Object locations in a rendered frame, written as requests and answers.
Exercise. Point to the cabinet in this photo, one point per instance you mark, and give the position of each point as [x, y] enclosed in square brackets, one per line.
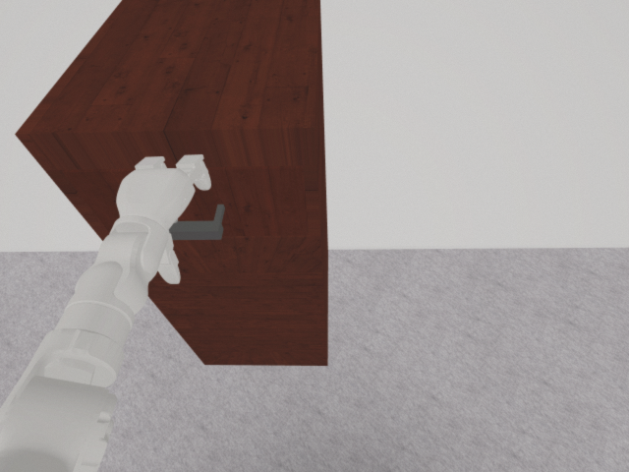
[240, 82]

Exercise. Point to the left robot forearm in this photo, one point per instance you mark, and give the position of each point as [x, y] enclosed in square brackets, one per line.
[86, 345]

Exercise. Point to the drawer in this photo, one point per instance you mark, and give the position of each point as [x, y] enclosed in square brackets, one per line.
[258, 200]

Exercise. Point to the left robot hand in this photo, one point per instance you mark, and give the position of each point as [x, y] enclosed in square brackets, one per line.
[162, 194]

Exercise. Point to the handle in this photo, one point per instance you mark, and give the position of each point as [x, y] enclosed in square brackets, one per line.
[199, 230]

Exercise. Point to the robot left upper arm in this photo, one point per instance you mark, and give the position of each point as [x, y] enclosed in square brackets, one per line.
[57, 426]

